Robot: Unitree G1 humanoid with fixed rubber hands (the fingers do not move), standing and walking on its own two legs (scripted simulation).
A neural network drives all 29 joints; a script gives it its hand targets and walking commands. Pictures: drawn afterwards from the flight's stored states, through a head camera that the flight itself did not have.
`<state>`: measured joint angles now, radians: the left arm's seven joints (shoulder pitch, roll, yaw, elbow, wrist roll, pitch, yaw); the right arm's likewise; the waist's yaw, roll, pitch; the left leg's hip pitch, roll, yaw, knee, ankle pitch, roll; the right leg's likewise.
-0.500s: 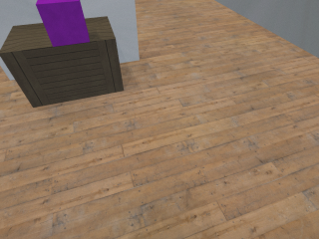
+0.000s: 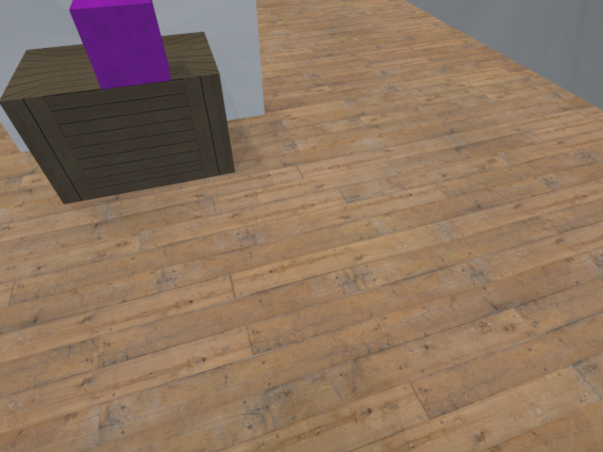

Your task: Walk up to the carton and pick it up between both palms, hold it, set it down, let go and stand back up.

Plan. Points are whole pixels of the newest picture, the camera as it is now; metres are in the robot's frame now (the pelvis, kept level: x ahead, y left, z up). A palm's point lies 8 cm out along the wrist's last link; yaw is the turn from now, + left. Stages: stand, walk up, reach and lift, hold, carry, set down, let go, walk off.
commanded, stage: stand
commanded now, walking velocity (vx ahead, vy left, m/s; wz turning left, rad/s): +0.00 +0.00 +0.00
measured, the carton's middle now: (125, 40) +1.60 +0.76 -0.08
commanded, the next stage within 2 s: walk up in 0.04 s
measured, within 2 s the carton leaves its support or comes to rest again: neither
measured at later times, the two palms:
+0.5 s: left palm out of the picture -0.01 +0.32 -0.16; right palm out of the picture +0.10 -0.21 -0.13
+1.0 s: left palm (53, 442) +0.19 +0.38 -0.13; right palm (377, 349) +0.35 -0.12 -0.16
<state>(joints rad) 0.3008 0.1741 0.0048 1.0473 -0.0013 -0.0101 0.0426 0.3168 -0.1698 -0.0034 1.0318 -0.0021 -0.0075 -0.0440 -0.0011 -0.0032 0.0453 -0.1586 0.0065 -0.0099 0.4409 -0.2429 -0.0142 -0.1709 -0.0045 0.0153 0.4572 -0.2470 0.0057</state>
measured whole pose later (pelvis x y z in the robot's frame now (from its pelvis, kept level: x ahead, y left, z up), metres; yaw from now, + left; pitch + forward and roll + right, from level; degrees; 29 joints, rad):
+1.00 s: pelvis +0.23 +0.12 -0.03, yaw +21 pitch -4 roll -2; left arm 0.35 0.24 0.03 0.80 0.05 -0.07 0.01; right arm 0.38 -0.27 -0.06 0.84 -0.05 0.00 0.04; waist 0.00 0.07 0.06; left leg -0.48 0.02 -0.02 1.24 -0.44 0.00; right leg -0.29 -0.09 -0.18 0.75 -0.38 -0.01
